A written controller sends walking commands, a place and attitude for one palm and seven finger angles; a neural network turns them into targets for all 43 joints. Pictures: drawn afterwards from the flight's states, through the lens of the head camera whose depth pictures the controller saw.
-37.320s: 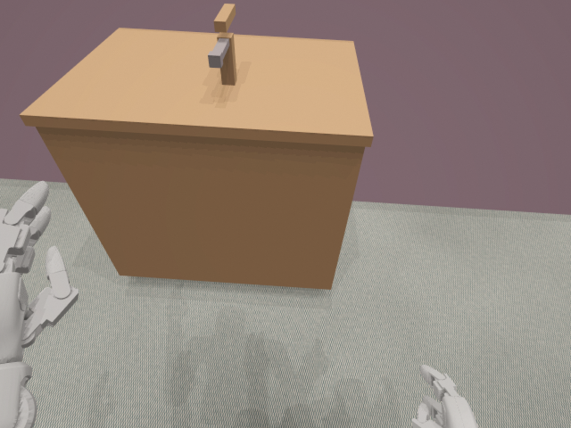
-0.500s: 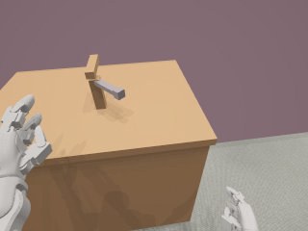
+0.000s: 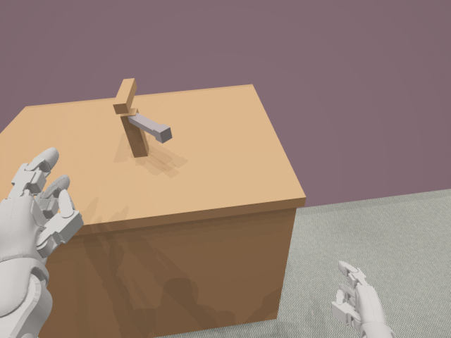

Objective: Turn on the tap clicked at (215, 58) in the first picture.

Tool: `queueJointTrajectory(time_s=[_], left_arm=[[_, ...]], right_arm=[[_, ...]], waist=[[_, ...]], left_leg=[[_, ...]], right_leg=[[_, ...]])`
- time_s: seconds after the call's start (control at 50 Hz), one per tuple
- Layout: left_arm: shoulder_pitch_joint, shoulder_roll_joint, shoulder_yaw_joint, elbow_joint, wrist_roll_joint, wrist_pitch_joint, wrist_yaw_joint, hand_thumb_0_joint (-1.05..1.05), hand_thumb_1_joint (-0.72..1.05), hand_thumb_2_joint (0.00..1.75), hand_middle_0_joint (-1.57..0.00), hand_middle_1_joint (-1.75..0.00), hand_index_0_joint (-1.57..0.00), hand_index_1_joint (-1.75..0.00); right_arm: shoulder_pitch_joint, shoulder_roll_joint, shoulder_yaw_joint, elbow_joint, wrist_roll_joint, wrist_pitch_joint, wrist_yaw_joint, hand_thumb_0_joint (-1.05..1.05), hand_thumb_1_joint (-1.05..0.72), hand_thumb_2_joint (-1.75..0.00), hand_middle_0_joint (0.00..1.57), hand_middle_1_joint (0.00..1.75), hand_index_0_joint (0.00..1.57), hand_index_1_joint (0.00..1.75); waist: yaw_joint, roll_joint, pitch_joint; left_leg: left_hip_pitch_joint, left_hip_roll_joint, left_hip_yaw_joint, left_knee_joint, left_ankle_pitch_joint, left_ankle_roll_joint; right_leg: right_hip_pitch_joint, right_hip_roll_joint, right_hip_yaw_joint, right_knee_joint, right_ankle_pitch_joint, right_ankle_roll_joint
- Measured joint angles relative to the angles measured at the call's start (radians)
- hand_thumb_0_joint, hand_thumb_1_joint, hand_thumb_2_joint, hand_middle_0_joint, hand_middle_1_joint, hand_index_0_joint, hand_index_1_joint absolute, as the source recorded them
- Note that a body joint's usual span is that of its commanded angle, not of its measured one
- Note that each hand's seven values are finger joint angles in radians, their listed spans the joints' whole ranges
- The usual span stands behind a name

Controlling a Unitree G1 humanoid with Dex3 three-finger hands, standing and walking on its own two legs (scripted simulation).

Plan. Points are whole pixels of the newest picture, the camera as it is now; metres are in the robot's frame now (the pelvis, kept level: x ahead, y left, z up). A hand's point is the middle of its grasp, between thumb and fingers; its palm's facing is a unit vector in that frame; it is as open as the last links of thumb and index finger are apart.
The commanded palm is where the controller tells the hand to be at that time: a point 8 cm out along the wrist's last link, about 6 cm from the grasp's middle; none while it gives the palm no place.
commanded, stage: turn the palm inward beside the body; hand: left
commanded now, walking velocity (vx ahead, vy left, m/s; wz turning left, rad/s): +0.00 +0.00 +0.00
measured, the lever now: (162, 133) +0.47 +0.22 +0.16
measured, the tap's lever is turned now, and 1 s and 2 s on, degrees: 41 41 41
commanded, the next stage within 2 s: reach beside the lever's end, fingers flat in 0.08 s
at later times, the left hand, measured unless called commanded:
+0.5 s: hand (83, 200) +0.23 +0.25 +0.19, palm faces +0.42 -0.90 -0.11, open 7.4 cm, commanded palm +0.18 +0.29 +0.21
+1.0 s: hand (92, 184) +0.27 +0.26 +0.19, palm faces +0.48 -0.87 -0.10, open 7.5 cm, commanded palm +0.24 +0.30 +0.19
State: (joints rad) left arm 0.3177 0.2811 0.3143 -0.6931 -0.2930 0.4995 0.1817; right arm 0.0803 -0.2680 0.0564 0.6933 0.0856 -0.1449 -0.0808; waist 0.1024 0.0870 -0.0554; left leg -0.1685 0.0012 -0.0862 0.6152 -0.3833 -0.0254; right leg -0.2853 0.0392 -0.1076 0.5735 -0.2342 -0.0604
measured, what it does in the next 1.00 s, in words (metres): stands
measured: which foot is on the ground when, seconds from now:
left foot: down 0.00-1.00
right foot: down 0.00-1.00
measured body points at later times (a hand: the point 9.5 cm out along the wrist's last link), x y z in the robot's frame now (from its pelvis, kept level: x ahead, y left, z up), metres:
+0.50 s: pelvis +0.02 +0.03 +0.00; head -0.02 +0.01 +0.45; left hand +0.20 +0.29 +0.20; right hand +0.24 -0.17 -0.06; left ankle -0.03 +0.14 -0.73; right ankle +0.06 -0.07 -0.73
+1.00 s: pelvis +0.02 +0.02 +0.01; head -0.01 +0.00 +0.45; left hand +0.24 +0.30 +0.19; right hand +0.23 -0.19 -0.07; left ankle -0.03 +0.14 -0.73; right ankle +0.06 -0.07 -0.73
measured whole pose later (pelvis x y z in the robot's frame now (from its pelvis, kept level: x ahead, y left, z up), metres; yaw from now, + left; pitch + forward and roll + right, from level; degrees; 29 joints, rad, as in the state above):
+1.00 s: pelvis +0.02 +0.02 +0.01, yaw -1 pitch -2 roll +0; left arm 0.11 0.25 0.29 -0.43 -0.21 0.44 0.21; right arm 0.13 -0.23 0.06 0.69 0.05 -0.13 -0.10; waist 0.08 0.05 -0.04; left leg -0.13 -0.03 -0.06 0.53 -0.36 0.00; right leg -0.27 0.01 -0.07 0.54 -0.23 -0.05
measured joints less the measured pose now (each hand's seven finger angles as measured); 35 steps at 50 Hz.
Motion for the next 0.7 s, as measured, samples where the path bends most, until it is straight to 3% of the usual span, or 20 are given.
queueJointTrajectory(time_s=[0.24,0.44,0.7], left_arm=[[0.036,-0.001,0.009,-0.017,0.006,-0.049,-0.004,0.02,0.9,0.9,-0.21,-0.3,-0.2,-0.3],[-0.039,-0.034,-0.065,0.036,0.044,-0.023,-0.009,0.02,0.9,0.9,-0.2,-0.3,-0.2,-0.3],[-0.107,-0.053,-0.07,0.105,0.078,-0.027,0.026,0.02,0.9,0.9,-0.2,-0.3,-0.2,-0.3]], right_arm=[[0.044,0.015,0.006,-0.005,-0.009,-0.021,-0.001,0.01,-0.9,-0.9,0.2,0.3,0.2,0.3],[0.048,0.039,0.024,-0.015,-0.026,-0.03,-0.002,0.01,-0.9,-0.9,0.2,0.3,0.2,0.3],[0.05,0.038,0.017,-0.015,-0.037,0.005,-0.004,0.01,-0.9,-0.9,0.2,0.3,0.21,0.3]], waist=[[0.007,-0.014,-0.013],[-0.001,-0.024,0.006],[-0.005,-0.034,0.012]], left_leg=[[0.018,-0.024,0.012,-0.011,-0.009,0.025],[0.028,-0.044,0.024,-0.036,0.0,0.041],[0.037,-0.047,0.031,-0.06,0.007,0.045]], right_leg=[[0.006,-0.023,0.015,0.014,-0.019,0.009],[0.007,-0.041,0.03,0.007,-0.017,0.027],[0.011,-0.044,0.038,-0.01,-0.012,0.032]])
